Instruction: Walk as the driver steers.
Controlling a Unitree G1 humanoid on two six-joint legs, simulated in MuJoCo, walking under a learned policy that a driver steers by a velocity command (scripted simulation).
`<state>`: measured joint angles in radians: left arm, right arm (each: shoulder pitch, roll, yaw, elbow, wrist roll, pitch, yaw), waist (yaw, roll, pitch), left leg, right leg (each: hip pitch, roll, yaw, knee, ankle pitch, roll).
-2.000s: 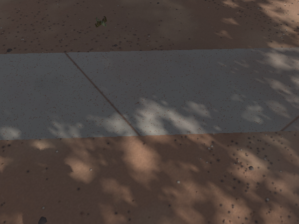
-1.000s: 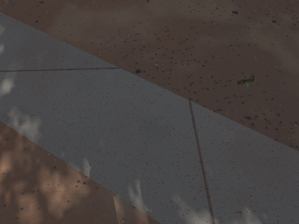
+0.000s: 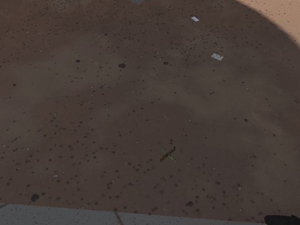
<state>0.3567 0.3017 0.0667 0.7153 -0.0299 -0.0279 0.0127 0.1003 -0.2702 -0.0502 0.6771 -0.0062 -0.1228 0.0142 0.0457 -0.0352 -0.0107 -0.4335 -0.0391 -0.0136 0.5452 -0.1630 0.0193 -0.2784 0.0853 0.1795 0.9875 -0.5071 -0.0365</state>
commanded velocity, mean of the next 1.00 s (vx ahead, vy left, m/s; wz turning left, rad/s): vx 0.40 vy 0.00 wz -0.49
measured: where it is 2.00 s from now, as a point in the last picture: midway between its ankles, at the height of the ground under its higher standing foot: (210, 203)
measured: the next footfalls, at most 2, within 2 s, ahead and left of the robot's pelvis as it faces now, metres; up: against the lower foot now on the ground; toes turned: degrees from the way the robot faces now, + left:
right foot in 0.46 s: +0.36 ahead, -0.19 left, +0.00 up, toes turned -19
left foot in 0.90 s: +0.66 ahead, -0.11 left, +0.00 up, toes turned -30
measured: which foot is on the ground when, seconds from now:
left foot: down 0.00-0.46, up 0.48-0.88, down 0.90-1.00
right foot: up 0.00-0.44, down 0.46-0.92, up 0.94-1.00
